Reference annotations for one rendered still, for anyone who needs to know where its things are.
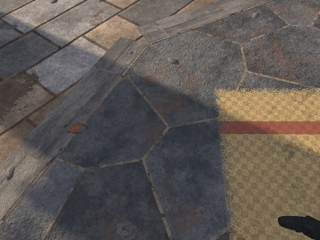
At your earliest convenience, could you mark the right robot hand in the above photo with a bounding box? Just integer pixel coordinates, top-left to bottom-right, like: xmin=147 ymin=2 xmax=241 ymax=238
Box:
xmin=278 ymin=215 xmax=320 ymax=240

